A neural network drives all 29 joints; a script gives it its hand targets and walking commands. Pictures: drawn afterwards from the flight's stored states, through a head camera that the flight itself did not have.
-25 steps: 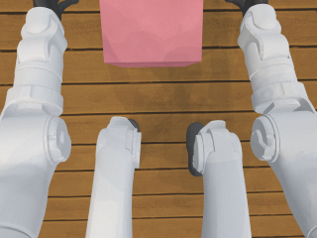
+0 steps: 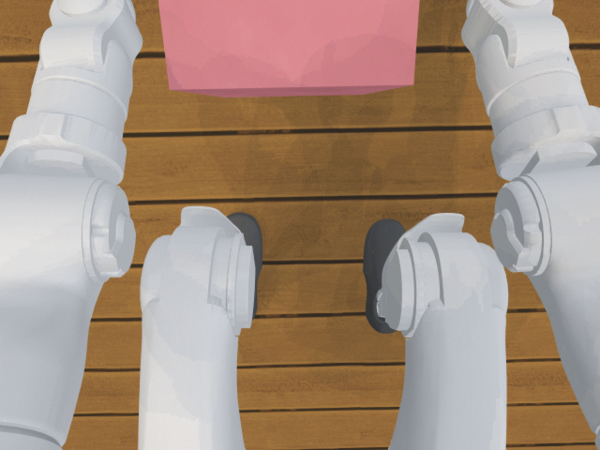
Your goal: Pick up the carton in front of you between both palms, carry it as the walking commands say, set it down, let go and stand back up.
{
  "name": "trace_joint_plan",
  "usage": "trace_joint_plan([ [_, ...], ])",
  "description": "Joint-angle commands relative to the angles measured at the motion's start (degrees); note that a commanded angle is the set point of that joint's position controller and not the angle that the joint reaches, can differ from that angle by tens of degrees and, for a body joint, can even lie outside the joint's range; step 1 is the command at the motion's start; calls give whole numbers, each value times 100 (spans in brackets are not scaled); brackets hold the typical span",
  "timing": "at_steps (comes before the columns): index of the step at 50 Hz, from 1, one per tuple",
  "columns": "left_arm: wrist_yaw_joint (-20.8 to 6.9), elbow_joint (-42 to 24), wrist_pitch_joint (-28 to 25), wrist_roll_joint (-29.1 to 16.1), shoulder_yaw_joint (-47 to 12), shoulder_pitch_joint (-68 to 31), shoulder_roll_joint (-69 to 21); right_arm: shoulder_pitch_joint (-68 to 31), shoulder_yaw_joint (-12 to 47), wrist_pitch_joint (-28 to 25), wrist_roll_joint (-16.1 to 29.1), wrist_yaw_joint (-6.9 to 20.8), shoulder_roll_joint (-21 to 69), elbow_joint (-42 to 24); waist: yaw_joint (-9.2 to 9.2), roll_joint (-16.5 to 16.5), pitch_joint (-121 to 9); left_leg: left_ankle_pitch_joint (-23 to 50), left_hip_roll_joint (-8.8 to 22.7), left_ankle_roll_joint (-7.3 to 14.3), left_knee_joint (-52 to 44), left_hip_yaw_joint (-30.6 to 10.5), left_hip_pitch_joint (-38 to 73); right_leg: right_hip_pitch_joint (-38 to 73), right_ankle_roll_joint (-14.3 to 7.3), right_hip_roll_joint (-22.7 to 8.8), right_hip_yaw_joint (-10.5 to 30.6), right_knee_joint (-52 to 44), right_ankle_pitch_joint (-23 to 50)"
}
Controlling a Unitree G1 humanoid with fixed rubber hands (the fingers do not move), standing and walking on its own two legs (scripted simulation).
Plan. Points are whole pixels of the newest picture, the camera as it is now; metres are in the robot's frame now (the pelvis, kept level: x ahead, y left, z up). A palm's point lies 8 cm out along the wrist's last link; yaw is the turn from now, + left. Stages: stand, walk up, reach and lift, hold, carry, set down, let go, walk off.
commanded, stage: reach and lift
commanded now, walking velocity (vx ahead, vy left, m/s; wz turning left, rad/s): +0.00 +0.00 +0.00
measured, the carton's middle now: out of the picture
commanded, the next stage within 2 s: none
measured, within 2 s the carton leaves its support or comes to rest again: leaves its support in 0.64 s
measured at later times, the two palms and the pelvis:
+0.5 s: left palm out of the picture +0.53 +0.19 -0.17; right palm out of the picture +0.55 -0.11 -0.17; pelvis -0.01 +0.00 +0.00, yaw +0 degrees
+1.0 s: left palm out of the picture +0.49 +0.19 +0.00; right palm out of the picture +0.51 -0.11 +0.00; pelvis -0.01 -0.01 +0.07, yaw +1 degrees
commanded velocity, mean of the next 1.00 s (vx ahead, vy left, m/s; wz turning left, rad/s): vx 0.00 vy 0.00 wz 0.00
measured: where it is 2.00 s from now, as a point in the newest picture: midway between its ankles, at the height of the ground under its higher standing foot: (312, 291)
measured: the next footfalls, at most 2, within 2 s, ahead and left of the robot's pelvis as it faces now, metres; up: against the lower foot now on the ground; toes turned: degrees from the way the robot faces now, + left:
none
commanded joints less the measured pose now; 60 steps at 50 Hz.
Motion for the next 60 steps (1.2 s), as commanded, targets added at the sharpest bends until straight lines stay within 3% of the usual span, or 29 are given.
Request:
trace_joint_plan([
  [1,-11,-406,-101,70,120,-1095,611,-1211,-116,-97,-91,7,-396,-422,158,-197,-7018,2577,-34,-134,-982,378,3570,3147,-80,3,-606,-842,2170],
  [8,-43,-530,-116,108,108,-1461,569,-1535,-130,-96,-148,-31,-276,-479,151,-200,-6804,2085,-16,-111,-1071,419,3169,3269,-117,13,-508,-963,1884],
  [12,-90,-508,-71,-26,-181,-1833,29,-1885,119,-62,-55,-2,232,-486,173,-235,-6729,1844,-62,-97,-1126,444,3175,3412,-140,71,-513,-1015,1719],
  [14,-89,-425,-51,142,-62,-1876,-82,-1971,49,-37,-204,-4,399,-463,209,-240,-6618,1740,-96,-109,-1153,470,3209,3449,-129,113,-528,-1033,1627],
  [15,-157,-489,-38,159,-160,-2037,-493,-2079,49,-21,-312,27,703,-484,139,-221,-6594,1718,-141,-108,-1152,480,3211,3511,-140,144,-541,-1055,1619],
  [18,-743,-659,140,304,-644,-3013,-3058,-2883,435,120,-526,577,3282,-483,92,-199,-6394,1724,-292,-69,-1076,486,3233,3271,-186,337,-596,-1006,1584],
  [20,-1188,-808,354,483,-686,-3298,-4421,-3049,340,283,-752,1033,4615,-552,114,-210,-6148,1675,-412,-36,-997,522,3081,3068,-241,421,-634,-913,1509],
  [23,-1628,-1218,600,617,-636,-3179,-5211,-2881,183,516,-949,1425,5483,-770,107,-304,-5903,1709,-477,30,-966,619,2785,2755,-303,488,-699,-885,1510],
  [26,-1799,-1634,728,548,-778,-3180,-5593,-2853,309,620,-844,1541,5891,-1089,152,-299,-6280,2037,-489,61,-919,658,2892,2804,-338,504,-739,-818,1800],
  [30,-1775,-2439,837,160,-1391,-3365,-6075,-3127,961,688,-388,1496,6428,-1895,197,-287,-7961,2835,-520,26,-860,680,3758,3424,-319,504,-778,-747,2510],
  [33,-1619,-3432,931,-46,-1779,-3576,-6337,-3201,1366,779,-92,1386,6949,-2602,302,-229,-9903,3693,-569,-23,-901,730,4887,4143,-274,570,-822,-762,3251],
  [35,-1570,-3833,1074,4,-1836,-3461,-6540,-3148,1527,924,-123,1346,7250,-2989,368,-137,-10831,4108,-622,-46,-970,743,5419,4323,-235,618,-820,-862,3488],
  [37,-1473,-3990,1229,108,-1948,-3145,-6846,-2933,1633,1050,-204,1292,7460,-3160,362,-38,-11154,3991,-675,-112,-1158,832,5431,4383,-192,701,-850,-1058,3398],
  [40,-1508,-3572,1483,443,-1768,-2524,-7224,-2434,1418,1248,-534,1344,7611,-2879,240,-23,-10219,3044,-733,-107,-1608,856,4741,3962,-179,735,-904,-1517,2596],
  [44,-1722,-2420,1743,1198,-918,-1925,-7463,-1880,454,1478,-1312,1493,7634,-1867,71,-64,-8088,1398,-743,-49,-2277,837,3583,3129,-238,736,-910,-2209,1187],
  [46,-1792,-2173,1788,1486,-552,-1903,-7429,-1858,49,1528,-1612,1534,7572,-1633,29,-83,-7704,1018,-759,-11,-2543,831,3389,3125,-281,751,-867,-2476,878],
  [52,-1846,-2130,1781,1795,-188,-2096,-7448,-2033,-294,1544,-1867,1598,7607,-1582,36,-97,-8025,877,-784,18,-3096,793,3823,3557,-300,767,-825,-3033,774],
  [60,-1884,-2532,1969,1644,-649,-1865,-7911,-1750,193,1736,-1635,1713,8098,-1949,50,-26,-9114,1211,-796,-33,-3691,809,5031,4508,-227,780,-840,-3637,1033],
])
